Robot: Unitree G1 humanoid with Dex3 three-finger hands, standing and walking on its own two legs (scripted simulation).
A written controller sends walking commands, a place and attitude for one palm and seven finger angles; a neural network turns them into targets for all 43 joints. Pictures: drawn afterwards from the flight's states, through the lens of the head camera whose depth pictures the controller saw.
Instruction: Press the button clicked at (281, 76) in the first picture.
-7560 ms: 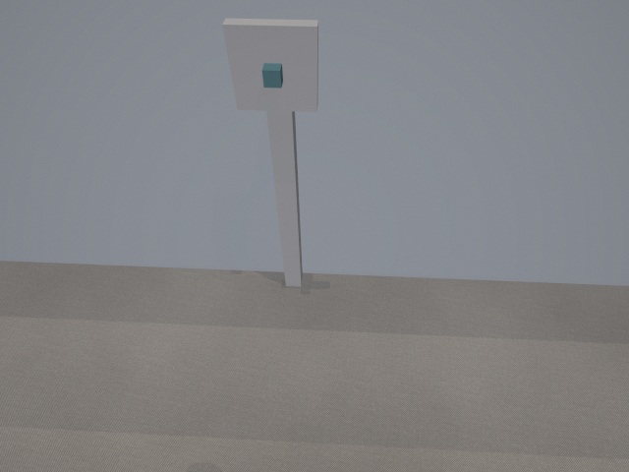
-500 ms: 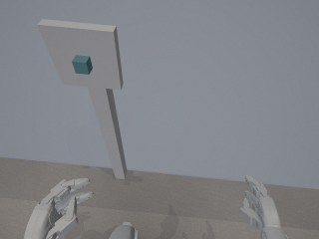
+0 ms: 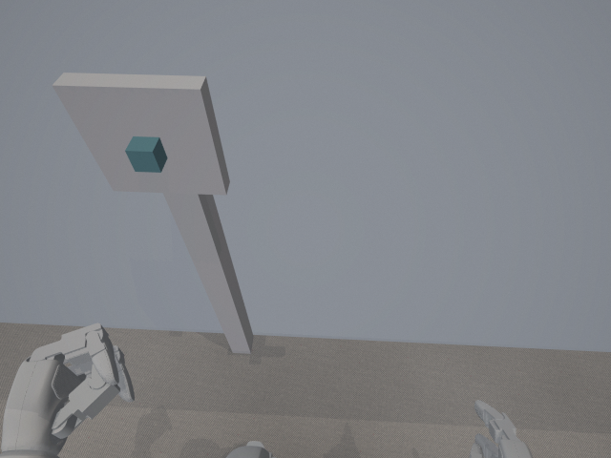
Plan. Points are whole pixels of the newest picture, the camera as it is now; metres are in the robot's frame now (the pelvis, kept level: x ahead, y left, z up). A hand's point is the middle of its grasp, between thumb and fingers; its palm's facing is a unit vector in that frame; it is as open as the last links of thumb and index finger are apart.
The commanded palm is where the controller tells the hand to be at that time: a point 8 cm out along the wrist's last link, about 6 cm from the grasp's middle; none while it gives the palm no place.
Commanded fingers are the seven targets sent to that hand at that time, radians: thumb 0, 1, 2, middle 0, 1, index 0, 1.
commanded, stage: raise the hand and make a fist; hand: left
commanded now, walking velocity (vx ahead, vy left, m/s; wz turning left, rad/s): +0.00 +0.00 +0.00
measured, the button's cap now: (148, 152) +0.47 +0.25 +0.15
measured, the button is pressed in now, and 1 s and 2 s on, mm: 0 0 0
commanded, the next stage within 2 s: aim a knuckle at the button in 1.08 s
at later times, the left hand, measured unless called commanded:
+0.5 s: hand (79, 363) +0.20 +0.24 +0.11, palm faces +0.03 -1.00 -0.06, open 3.1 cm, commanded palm +0.17 +0.30 +0.13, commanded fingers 0.00 0.90 0.90 -1.30 -1.50 -1.30 -1.50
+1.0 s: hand (83, 337) +0.21 +0.23 +0.13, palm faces +0.06 -1.00 -0.06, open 3.1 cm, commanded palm +0.18 +0.28 +0.14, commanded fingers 0.00 0.90 0.90 -1.30 -1.50 -1.30 -1.50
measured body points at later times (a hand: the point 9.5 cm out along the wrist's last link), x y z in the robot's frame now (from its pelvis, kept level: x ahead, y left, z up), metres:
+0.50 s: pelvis -0.01 +0.04 +0.02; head -0.01 +0.04 +0.47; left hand +0.19 +0.29 +0.11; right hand +0.19 -0.17 -0.04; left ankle +0.04 +0.12 -0.69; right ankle -0.03 -0.09 -0.69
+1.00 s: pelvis -0.01 +0.02 +0.03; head -0.02 +0.01 +0.48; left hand +0.20 +0.28 +0.14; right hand +0.16 -0.22 -0.04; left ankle +0.04 +0.12 -0.69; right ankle -0.03 -0.09 -0.69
